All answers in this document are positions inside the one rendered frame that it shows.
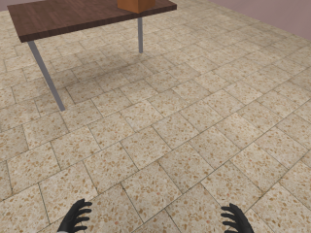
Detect carton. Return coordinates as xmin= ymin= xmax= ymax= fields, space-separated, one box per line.
xmin=117 ymin=0 xmax=156 ymax=14

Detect right robot hand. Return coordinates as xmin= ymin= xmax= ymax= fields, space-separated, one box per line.
xmin=221 ymin=203 xmax=255 ymax=233

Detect table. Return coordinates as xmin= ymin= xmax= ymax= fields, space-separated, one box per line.
xmin=7 ymin=0 xmax=178 ymax=112

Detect left robot hand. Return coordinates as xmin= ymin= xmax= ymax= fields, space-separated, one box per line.
xmin=56 ymin=198 xmax=92 ymax=233

